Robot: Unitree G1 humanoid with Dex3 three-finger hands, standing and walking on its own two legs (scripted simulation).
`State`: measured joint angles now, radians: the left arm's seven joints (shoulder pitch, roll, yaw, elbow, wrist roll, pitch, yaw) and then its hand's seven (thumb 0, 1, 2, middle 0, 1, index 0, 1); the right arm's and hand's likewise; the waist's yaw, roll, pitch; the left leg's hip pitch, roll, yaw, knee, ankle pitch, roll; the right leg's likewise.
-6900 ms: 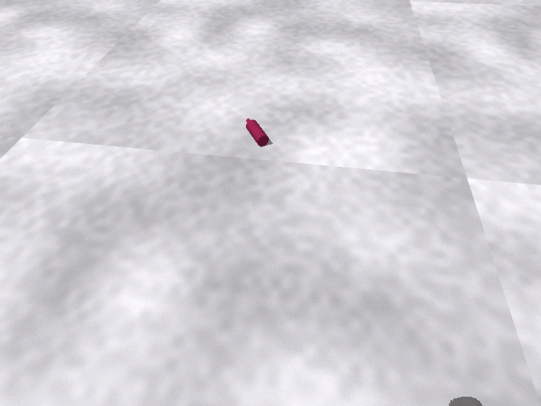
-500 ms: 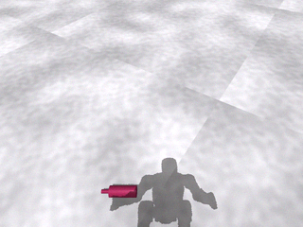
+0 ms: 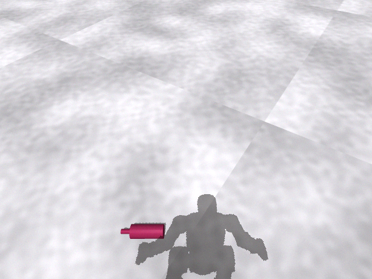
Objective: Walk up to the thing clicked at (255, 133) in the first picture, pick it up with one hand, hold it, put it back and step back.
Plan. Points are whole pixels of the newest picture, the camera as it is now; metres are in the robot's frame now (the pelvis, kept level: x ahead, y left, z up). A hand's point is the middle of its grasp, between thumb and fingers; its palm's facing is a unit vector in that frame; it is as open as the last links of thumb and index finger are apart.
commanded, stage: stand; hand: left
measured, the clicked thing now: (142, 231) +0.49 +0.27 -0.75
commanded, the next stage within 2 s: none
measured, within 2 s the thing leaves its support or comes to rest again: neither
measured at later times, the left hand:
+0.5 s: hand out of the picture +0.08 +0.25 -0.16, palm faces -0.04 -0.94 -0.34, open 7.4 cm
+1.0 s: hand out of the picture +0.09 +0.25 -0.15, palm faces -0.04 -0.94 -0.35, open 7.4 cm
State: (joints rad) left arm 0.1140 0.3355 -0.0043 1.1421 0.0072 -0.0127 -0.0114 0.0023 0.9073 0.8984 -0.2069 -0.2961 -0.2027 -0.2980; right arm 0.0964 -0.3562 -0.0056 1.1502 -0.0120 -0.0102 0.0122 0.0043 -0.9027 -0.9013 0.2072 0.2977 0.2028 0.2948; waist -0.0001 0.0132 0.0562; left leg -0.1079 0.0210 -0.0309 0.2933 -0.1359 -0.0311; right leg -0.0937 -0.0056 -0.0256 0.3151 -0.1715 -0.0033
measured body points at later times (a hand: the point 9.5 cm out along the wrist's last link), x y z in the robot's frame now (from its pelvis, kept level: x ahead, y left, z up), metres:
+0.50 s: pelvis +0.00 +0.00 +0.00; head +0.01 -0.01 +0.45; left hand +0.08 +0.29 -0.13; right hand +0.06 -0.31 -0.14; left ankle +0.02 +0.14 -0.75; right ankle +0.00 -0.11 -0.75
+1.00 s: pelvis +0.01 +0.00 +0.00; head +0.02 -0.01 +0.45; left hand +0.09 +0.30 -0.13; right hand +0.09 -0.30 -0.14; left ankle +0.02 +0.14 -0.75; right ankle +0.00 -0.11 -0.75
